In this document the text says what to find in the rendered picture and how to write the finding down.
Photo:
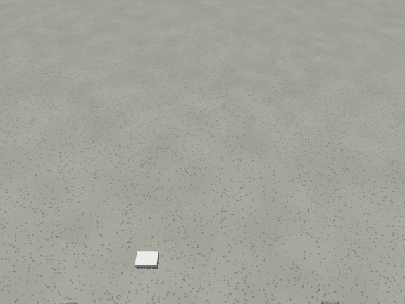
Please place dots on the small box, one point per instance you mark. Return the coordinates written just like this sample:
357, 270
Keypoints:
147, 259

